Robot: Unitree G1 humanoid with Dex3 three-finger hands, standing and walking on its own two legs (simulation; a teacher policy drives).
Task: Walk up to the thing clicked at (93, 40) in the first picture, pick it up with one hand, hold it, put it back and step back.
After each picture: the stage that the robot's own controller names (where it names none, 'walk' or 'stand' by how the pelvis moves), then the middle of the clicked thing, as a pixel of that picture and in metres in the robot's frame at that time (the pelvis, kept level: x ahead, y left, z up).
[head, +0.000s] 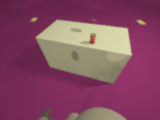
stand; (92, 38) +0.89 -0.01 -0.05
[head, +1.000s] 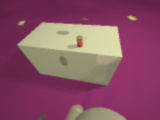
walk; (79, 41) +0.77 +0.16 -0.03
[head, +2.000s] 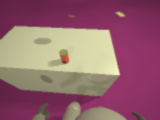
stand; (64, 56) +0.48 +0.24 -0.01
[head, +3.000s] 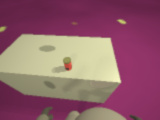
stand; (67, 64) +0.47 +0.21 -0.04
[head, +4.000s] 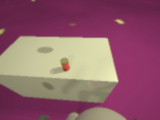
stand; (65, 64) +0.46 +0.24 -0.05
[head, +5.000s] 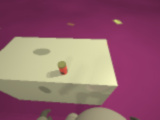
stand; (62, 68) +0.42 +0.24 -0.05
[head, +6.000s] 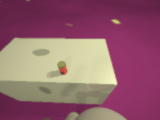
stand; (62, 68) +0.42 +0.25 -0.05
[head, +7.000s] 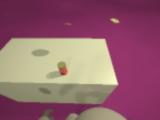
stand; (62, 68) +0.42 +0.24 -0.05
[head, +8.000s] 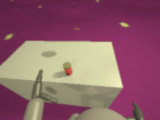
rise first; (68, 69) +0.42 +0.23 -0.04
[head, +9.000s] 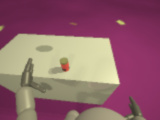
go down; (64, 64) +0.45 +0.23 -0.03
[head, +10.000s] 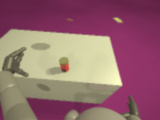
go down; (64, 65) +0.43 +0.20 -0.01
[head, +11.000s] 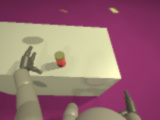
close in; (60, 59) +0.44 +0.21 +0.01
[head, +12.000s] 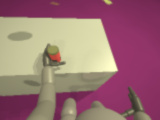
close; (54, 54) +0.45 +0.22 +0.04
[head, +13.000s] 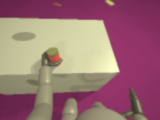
lift; (54, 57) +0.43 +0.22 +0.05
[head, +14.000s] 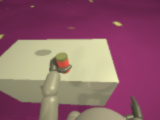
lift; (63, 63) +0.34 +0.18 +0.15
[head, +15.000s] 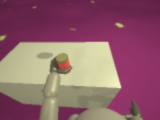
hold; (64, 64) +0.32 +0.18 +0.16
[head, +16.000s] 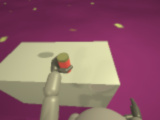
hold; (64, 63) +0.33 +0.17 +0.16
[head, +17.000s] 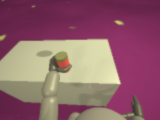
crouch; (63, 62) +0.33 +0.17 +0.17
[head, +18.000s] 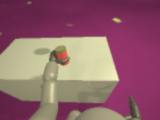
crouch; (62, 55) +0.40 +0.20 +0.15
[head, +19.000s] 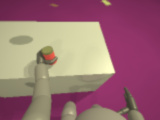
lower; (49, 56) +0.45 +0.25 +0.04
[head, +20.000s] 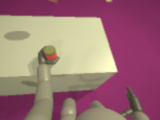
lower; (51, 55) +0.44 +0.23 +0.04
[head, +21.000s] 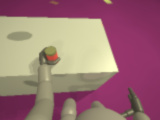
lower; (52, 56) +0.44 +0.23 +0.04
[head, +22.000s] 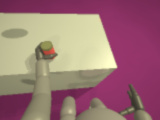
lower; (49, 50) +0.47 +0.24 +0.04
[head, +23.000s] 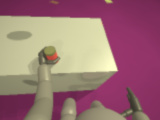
loosen; (52, 55) +0.44 +0.23 +0.04
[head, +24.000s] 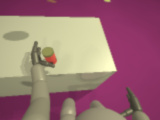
withdraw; (50, 56) +0.43 +0.24 +0.04
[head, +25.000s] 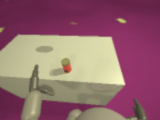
sink last; (66, 65) +0.42 +0.22 +0.00
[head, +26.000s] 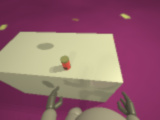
stand; (65, 63) +0.44 +0.22 -0.01
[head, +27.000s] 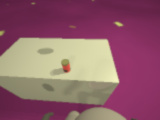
stand; (66, 66) +0.45 +0.22 -0.04
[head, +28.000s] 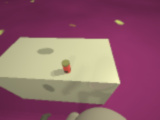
stand; (66, 66) +0.44 +0.22 -0.05
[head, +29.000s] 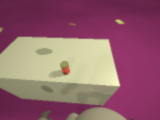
stand; (65, 68) +0.42 +0.22 -0.05
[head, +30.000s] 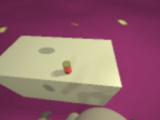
stand; (67, 67) +0.43 +0.21 -0.05
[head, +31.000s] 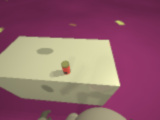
stand; (66, 67) +0.43 +0.22 -0.05
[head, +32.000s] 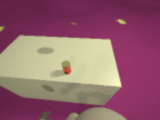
walk; (66, 67) +0.42 +0.21 -0.05
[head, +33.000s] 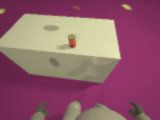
walk; (72, 41) +0.64 +0.21 -0.03
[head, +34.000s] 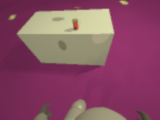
walk; (75, 24) +0.98 +0.24 -0.03
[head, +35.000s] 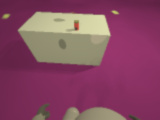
stand; (76, 25) +1.08 +0.21 -0.03
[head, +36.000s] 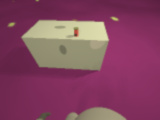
stand; (76, 31) +1.07 +0.22 -0.04
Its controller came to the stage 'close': yes
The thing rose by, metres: 0.25
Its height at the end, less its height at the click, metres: +0.00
